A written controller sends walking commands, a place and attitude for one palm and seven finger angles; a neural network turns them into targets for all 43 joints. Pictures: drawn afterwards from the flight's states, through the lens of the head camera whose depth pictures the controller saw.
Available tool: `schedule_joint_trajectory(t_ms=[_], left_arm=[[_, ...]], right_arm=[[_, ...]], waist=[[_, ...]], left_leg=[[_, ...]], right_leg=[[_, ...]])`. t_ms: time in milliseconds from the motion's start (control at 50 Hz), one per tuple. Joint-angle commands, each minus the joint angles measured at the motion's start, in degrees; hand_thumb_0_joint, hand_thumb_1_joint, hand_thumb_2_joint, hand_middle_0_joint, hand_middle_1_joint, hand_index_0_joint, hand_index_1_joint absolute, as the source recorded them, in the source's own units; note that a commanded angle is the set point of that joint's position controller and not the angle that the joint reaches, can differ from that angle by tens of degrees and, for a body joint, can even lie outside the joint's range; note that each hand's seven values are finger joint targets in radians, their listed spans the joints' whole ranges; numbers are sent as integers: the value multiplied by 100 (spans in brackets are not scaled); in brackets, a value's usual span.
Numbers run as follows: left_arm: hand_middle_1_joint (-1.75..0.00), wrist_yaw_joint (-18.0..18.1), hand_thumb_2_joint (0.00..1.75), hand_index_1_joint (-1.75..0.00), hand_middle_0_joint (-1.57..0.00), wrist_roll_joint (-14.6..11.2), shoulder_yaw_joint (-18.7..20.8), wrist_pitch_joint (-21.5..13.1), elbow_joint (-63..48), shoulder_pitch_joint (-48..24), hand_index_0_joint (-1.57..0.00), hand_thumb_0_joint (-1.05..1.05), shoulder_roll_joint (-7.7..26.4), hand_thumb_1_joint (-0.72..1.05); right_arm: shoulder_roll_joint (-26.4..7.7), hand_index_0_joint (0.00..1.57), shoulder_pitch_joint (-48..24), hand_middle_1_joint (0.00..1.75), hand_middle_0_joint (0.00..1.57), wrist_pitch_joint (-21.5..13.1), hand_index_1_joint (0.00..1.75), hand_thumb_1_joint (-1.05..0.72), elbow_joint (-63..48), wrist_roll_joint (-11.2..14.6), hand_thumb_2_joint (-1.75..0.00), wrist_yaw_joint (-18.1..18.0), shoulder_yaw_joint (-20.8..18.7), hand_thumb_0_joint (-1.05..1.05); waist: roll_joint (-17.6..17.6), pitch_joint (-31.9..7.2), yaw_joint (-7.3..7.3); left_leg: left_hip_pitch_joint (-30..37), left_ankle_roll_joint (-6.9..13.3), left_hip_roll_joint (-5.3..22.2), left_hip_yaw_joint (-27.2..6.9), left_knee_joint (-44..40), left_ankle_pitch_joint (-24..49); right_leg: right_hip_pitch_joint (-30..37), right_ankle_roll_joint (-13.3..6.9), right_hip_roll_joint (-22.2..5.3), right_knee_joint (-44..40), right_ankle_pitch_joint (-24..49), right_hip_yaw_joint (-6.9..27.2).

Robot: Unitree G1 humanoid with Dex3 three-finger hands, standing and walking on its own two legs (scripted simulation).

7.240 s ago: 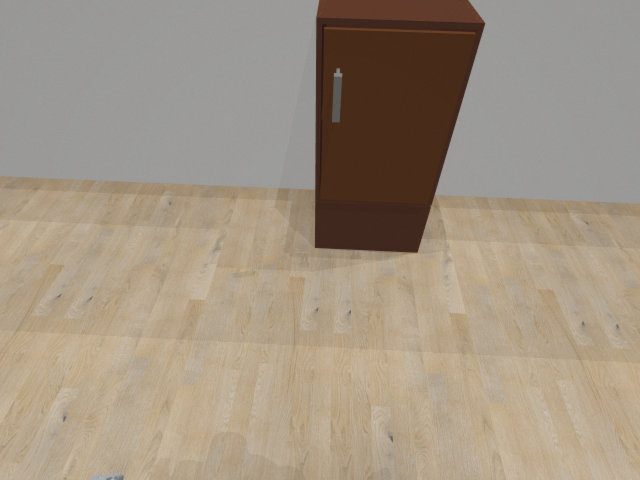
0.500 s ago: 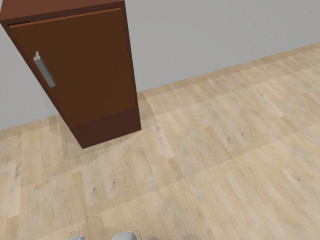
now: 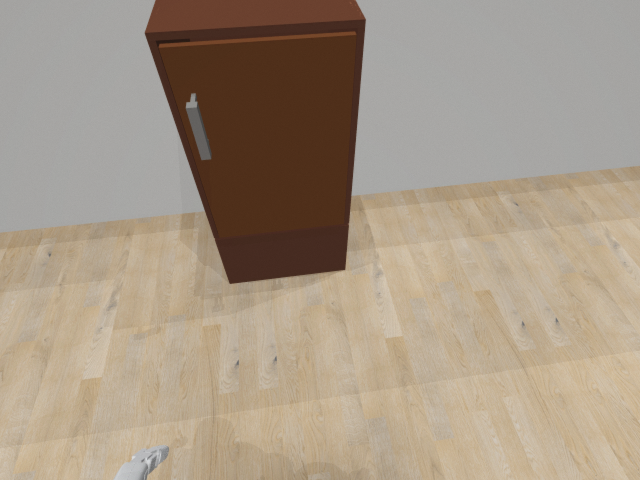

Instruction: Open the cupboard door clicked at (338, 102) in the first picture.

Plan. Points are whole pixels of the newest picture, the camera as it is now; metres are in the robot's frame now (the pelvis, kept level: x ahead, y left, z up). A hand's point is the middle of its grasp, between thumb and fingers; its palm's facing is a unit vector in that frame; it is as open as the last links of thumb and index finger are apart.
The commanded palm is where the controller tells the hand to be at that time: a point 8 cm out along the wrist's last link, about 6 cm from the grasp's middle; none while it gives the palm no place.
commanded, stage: turn to face it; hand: left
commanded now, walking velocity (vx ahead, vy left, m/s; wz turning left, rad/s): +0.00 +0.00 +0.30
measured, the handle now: (200, 126) +0.83 +0.31 -0.05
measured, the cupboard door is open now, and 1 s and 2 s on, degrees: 0 0 0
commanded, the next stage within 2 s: take the last steps up to it in 0.16 s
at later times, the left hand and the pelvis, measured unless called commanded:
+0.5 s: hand out of the picture -0.08 +0.20 -0.18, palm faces +0.26 -0.94 -0.20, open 7.4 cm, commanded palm none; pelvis -0.02 +0.01 -0.01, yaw +10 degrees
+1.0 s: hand (207, 437) +0.21 +0.19 -0.17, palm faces +0.13 -0.97 -0.20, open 7.3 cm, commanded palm none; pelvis +0.12 -0.01 -0.02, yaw +8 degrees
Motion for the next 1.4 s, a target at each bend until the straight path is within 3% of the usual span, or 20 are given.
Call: schedule_joint_trajectory(t_ms=[0,20,40,120,340,400,440,480,580,820,860,900,920,940,960,1000,1080,1320,1340,1380], left_arm=[[-30,89,90,-30,-20,34,182,-285,-223,819,-20,0,803,90],[-30,124,90,-30,-20,129,275,-333,-223,856,-20,0,1309,90],[-30,102,90,-30,-20,101,265,-284,-349,809,-20,0,1469,90],[-30,80,90,-30,-20,64,123,-336,-347,144,-20,0,776,90],[-30,23,90,-30,-20,172,180,-382,464,1276,-20,0,941,90],[-30,-16,90,-30,-20,100,153,-350,608,1042,-20,0,847,90],[-30,-99,90,-30,-20,32,9,-325,512,950,-20,0,219,90],[-30,-85,90,-30,-20,144,-4,-302,333,246,-20,0,198,90],[-30,-246,90,-30,-20,116,22,-302,867,772,-20,0,157,90],[-30,-297,90,-30,-20,56,16,-358,479,-440,-20,0,-101,90],[-30,-304,90,-30,-20,54,59,-406,529,-213,-20,0,-34,90],[-30,-278,90,-30,-20,83,143,-507,961,1128,-20,0,208,90],[-30,-219,90,-30,-20,125,262,-598,1217,1995,-20,0,645,90],[-30,-120,90,-30,-20,96,405,-628,1312,2548,-20,0,1281,90],[-30,-91,90,-30,-20,-7,374,-573,1259,2301,-20,0,1354,90],[-30,-62,90,-30,-20,21,229,-543,935,1114,-20,0,800,90],[-30,-9,90,-30,-20,80,25,-626,838,539,-20,0,175,90],[-30,-76,90,-30,-20,78,100,-602,1081,1074,-20,0,369,90],[-30,-79,90,-30,-20,72,72,-569,1097,1117,-20,0,258,90],[-30,-131,90,-30,-20,34,-15,-551,909,1178,-20,0,-178,90]], right_arm=[[-836,20,-66,30,20,-85,30,-90,-467,93,-90,-30,-252,0],[-441,20,49,30,20,-95,30,-90,-589,133,-90,-2,-182,0],[-637,20,-18,30,20,-40,30,-90,-642,72,-90,-16,-252,0],[-604,20,112,30,20,106,30,-90,-177,22,-90,54,-262,0],[-305,20,-402,30,20,-77,30,-90,-68,53,-90,72,-31,0],[-222,20,454,30,20,-251,30,-90,283,43,-90,20,30,0],[-938,20,1207,30,20,-345,30,-90,534,1,-90,-71,-127,0],[-1103,20,1483,30,20,-335,30,-90,634,-45,-90,-161,-138,0],[-500,20,960,30,20,-537,30,-90,585,47,-90,-231,47,0],[-416,20,1772,30,20,-598,30,-90,1091,-34,-90,-273,-22,0],[-485,20,1653,30,20,-585,30,-90,1118,-42,-90,-264,-43,0],[-512,20,1504,30,20,-579,30,-90,1136,12,-90,-242,-37,0],[-356,20,1565,30,20,-600,30,-90,1081,77,-90,-182,-21,0],[62,20,1756,30,20,-613,30,-90,876,151,-90,-156,54,0],[-123,20,1407,30,20,-555,30,-90,769,171,-90,-165,16,0],[-60,20,908,30,20,-495,30,-90,672,65,-90,-105,-41,0],[224,20,1437,30,20,-269,30,-90,900,-35,-90,-56,-13,0],[85,20,539,30,20,-479,30,-90,446,12,-90,26,36,0],[-21,20,797,30,20,-522,30,-90,554,14,-90,3,25,0],[-797,20,1649,30,20,-561,30,-90,708,-50,-90,-94,-107,0]], waist=[[-97,-749,336],[-1672,-671,316],[-1399,-569,352],[-986,-9,15],[-1359,-229,552],[-1003,-337,135],[1325,-377,-205],[1558,370,-427],[564,564,82],[632,726,-175],[619,550,-28],[255,-101,605],[-458,-764,945],[-1821,-1379,971],[-1184,-1210,930],[-850,-157,540],[-724,20,-58],[-486,150,57],[-58,82,-45],[1649,-148,-303]], left_leg=[[-648,240,801,-1038,278,914],[-1656,-235,-86,47,1469,-1184],[-1471,-299,-39,43,2602,-2119],[-1451,-371,299,122,4045,-943],[-569,-319,451,896,1250,-1475],[1008,-185,321,1201,-537,-597],[2283,318,1902,-958,-1538,-1535],[1463,821,2607,-1870,-2239,-2037],[1149,672,1884,-292,-2153,-52],[1505,720,1997,368,-1681,1791],[1218,681,2021,416,-1352,2073],[894,405,1570,853,180,2675],[-103,182,1215,1130,1677,1798],[-1435,-60,365,1243,3718,-1878],[-1554,89,597,586,4533,-2118],[-1876,99,997,439,4819,-1113],[-1063,-158,1129,673,3772,-410],[303,-162,738,1256,219,62],[898,-172,756,1174,-125,65],[1869,637,2434,-1118,-1355,-18]], right_leg=[[1786,-232,-525,-2321,1187,460],[2112,-835,-2048,-2688,1563,2021],[1246,-1339,-2716,-2745,2000,2157],[563,-1089,-1530,-2626,1760,769],[1242,-1258,-1691,-2839,615,734],[410,-904,-1263,-2387,-300,253],[-1324,-353,-337,-331,-668,-639],[-2000,-365,-293,1242,-790,-268],[-1705,-252,-475,1891,691,-128],[-1373,-390,-375,-168,944,-498],[-540,-542,-194,-542,886,-601],[1216,-670,113,-1251,1270,-813],[2671,-970,-657,-1485,1030,135],[3538,-1603,-2405,-2292,1434,2716],[2732,-1842,-2569,-2859,306,2965],[1120,-1549,-2179,-3282,-1178,2375],[-77,-1183,-1470,-3411,202,521],[221,-1282,-1231,-2757,429,164],[-74,-1139,-1033,-2254,376,18],[-1216,-603,1,142,-384,-900]])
